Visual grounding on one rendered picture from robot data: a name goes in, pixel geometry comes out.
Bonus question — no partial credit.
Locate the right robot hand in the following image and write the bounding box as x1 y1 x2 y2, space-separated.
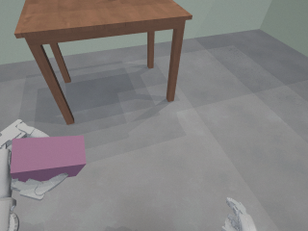
221 197 258 231

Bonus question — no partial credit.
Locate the table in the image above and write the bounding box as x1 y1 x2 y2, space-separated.
14 0 193 125

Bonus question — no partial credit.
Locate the sponge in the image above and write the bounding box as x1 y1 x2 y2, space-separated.
10 135 87 183

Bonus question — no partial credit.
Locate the robot left forearm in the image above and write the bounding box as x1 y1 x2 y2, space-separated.
0 197 19 231

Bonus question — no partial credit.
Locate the left robot hand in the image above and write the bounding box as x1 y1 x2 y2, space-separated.
0 119 69 201

